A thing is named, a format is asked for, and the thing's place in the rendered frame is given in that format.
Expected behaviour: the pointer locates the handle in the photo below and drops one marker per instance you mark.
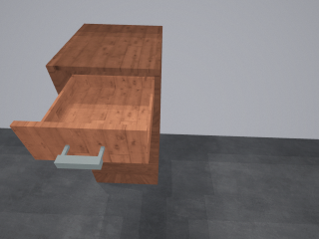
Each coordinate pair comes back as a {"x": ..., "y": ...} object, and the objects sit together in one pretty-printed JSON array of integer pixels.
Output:
[{"x": 79, "y": 161}]

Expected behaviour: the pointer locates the cabinet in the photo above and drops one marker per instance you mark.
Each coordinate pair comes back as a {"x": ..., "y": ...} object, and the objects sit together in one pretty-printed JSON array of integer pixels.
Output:
[{"x": 116, "y": 50}]

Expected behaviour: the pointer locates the drawer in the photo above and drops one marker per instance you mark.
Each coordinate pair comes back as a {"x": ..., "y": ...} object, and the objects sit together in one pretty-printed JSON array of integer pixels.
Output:
[{"x": 93, "y": 111}]

